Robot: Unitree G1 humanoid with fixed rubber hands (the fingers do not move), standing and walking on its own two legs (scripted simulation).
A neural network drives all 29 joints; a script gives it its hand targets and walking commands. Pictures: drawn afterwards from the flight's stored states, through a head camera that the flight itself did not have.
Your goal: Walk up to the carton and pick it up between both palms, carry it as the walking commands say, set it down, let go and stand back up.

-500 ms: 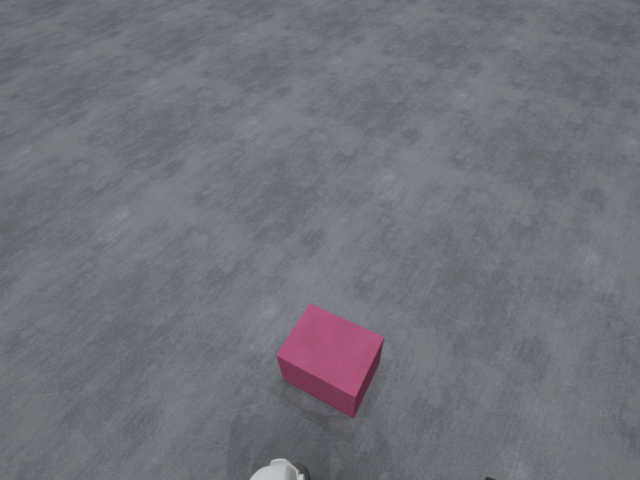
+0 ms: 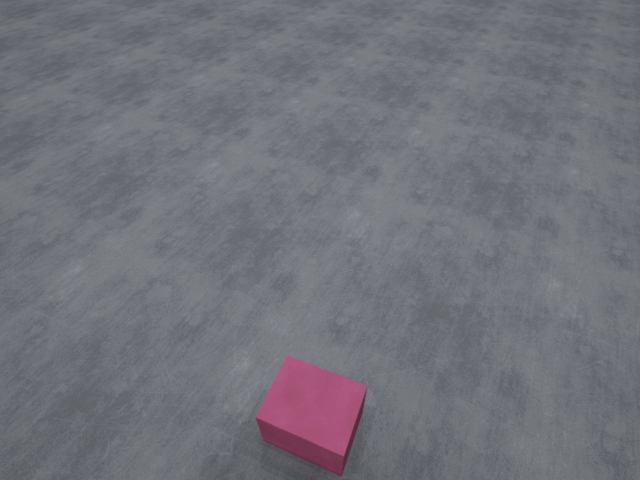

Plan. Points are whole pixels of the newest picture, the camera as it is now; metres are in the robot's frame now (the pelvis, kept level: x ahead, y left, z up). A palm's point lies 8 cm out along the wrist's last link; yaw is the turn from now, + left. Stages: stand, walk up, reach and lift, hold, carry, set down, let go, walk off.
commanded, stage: walk up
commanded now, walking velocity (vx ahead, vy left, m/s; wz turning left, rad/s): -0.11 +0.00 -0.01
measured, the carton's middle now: (313, 414) +0.48 +0.05 -0.68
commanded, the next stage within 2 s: none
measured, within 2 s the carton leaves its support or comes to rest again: neither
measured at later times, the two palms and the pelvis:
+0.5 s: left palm out of the picture -0.04 +0.20 -0.15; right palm out of the picture -0.04 -0.25 -0.14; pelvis -0.04 -0.03 +0.00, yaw +1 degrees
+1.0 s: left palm out of the picture +0.07 +0.14 -0.13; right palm out of the picture +0.01 -0.30 -0.15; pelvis +0.02 -0.08 +0.00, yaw +2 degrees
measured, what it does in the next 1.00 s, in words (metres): steps on the spot: right foot, then left foot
